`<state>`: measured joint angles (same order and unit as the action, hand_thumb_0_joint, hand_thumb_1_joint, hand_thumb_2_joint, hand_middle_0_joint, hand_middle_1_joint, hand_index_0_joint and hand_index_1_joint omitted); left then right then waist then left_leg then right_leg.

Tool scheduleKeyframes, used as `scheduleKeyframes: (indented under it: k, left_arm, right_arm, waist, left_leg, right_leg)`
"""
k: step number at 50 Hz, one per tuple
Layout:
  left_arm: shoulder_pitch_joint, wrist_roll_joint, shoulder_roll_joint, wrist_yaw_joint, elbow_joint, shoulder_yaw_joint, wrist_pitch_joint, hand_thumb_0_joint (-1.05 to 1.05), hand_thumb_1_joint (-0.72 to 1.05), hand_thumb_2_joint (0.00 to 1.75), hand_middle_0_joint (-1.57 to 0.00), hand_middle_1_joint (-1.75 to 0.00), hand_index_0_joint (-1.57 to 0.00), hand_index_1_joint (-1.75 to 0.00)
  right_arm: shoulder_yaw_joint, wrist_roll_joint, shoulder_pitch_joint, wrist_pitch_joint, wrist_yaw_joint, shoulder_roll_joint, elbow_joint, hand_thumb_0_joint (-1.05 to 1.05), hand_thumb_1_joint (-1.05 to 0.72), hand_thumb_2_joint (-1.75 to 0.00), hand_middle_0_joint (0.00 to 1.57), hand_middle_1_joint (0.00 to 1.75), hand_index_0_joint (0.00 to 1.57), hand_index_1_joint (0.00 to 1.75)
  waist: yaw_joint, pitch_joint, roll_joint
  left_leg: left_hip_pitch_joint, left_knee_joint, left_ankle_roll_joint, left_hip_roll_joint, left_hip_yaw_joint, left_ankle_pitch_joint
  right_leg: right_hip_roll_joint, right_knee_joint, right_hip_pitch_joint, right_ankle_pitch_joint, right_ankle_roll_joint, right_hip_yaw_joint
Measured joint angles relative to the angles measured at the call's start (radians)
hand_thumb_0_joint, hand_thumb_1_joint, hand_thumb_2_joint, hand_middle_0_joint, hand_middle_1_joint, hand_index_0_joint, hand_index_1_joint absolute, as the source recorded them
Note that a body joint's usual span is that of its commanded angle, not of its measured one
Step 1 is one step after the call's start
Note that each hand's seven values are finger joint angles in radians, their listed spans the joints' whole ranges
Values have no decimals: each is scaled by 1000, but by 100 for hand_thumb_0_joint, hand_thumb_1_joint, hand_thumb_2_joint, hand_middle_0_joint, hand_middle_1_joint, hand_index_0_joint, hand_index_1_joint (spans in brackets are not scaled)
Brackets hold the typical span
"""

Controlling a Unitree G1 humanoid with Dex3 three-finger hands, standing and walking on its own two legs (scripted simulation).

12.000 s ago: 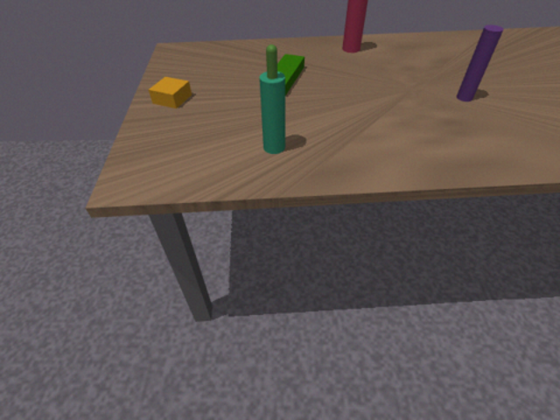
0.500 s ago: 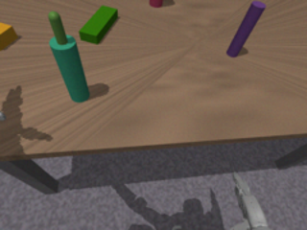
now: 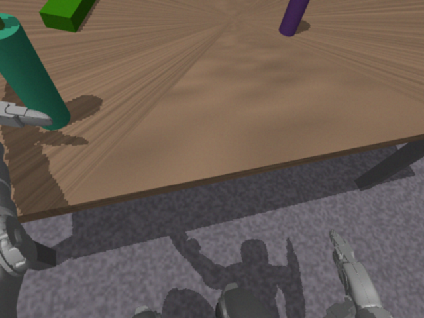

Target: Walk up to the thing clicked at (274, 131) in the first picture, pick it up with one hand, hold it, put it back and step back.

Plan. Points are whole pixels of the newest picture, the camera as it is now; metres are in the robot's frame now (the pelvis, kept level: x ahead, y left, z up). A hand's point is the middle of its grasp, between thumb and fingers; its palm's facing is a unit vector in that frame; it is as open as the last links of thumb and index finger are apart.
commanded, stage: close in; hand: left
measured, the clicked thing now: (19, 64) +0.54 +0.21 +0.15
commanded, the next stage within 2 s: rest palm in 0.14 s
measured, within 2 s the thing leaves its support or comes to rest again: leaves its support in 1.86 s
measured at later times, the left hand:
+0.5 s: hand (44, 93) +0.53 +0.20 +0.09, palm faces +0.19 -0.98 +0.00, open 17.4 cm
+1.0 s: hand (38, 88) +0.55 +0.21 +0.09, palm faces +0.18 -0.98 -0.01, open 13.4 cm
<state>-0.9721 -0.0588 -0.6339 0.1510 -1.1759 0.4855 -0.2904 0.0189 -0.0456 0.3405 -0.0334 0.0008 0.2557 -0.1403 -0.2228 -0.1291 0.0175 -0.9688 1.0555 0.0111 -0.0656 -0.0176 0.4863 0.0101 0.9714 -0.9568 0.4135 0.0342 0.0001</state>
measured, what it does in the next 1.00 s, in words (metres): stands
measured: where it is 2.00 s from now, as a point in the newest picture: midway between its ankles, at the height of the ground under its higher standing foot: outside the picture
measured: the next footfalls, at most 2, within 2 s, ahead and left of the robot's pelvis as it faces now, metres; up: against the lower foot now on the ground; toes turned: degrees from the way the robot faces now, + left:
none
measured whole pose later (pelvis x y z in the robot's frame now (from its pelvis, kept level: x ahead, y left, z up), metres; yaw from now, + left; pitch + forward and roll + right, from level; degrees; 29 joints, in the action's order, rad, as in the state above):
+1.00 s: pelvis +0.00 +0.00 -0.01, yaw +0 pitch +24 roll -3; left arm -1.02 -0.02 -0.60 0.07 -1.22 0.44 -0.31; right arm 0.02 -0.05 0.34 0.03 0.03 0.25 0.00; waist -0.25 -0.13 0.01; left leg -1.01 1.09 0.02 -0.06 -0.03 0.50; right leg 0.01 1.02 -1.00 0.43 0.03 0.01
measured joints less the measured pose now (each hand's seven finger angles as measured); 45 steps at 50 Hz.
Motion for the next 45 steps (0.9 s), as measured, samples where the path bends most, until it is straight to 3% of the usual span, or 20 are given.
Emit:
scheduleKeyframes:
  k: [10, 16, 23, 30, 45]
  left_arm:
    - [46, -14, 72, -25, 32, -47, 16, -2, -51, 3, -6, -4, -7, -2]
    - [64, -13, 110, -48, 88, -68, 24, -2, -52, 3, -7, -3, -8, -2]
    - [33, 2, 121, -89, 56, -66, 7, -2, -57, 3, -10, -2, -10, -2]
    - [-2, 11, 86, -91, -2, -32, -27, -2, -59, 4, -23, -11, -24, -11]
    - [-64, 45, 19, -73, -53, -38, -26, -2, -49, 20, -47, -33, -48, -32]
  right_arm:
    - [-3, 9, -14, 14, 17, -11, 38, -1, 55, -5, 6, 5, 5, 5]
    - [-3, 8, 4, 24, 22, -8, 58, -1, 55, -5, 6, 5, 5, 5]
    - [16, -1, -4, 42, 22, -5, 62, -1, 54, -5, 6, 5, 5, 5]
    - [10, 0, -4, 50, 26, -8, 114, -1, 53, -5, 6, 5, 5, 5]
    - [-3, -11, -3, 54, 26, 1, 133, -1, 52, -5, 6, 5, 5, 5]
  waist:
    - [35, -10, -4]
    - [26, 5, -16]
    - [11, 10, -6]
    - [-6, 16, -9]
    - [-39, 10, -16]
  left_leg:
    - [15, 3, 7, 8, -11, 9]
    - [28, -3, 12, 9, -17, 6]
    - [28, -3, 11, 7, -13, 4]
    - [12, 4, 8, 10, -4, 2]
    - [-47, 38, 8, 5, -12, 6]
  right_leg:
    - [-8, 18, 14, 22, -6, 11]
    - [-9, 15, 27, 23, -11, 17]
    - [-7, 16, 25, 20, -10, 13]
    - [-10, 33, 2, 21, -8, 4]
    - [-4, 50, -49, 16, -7, 9]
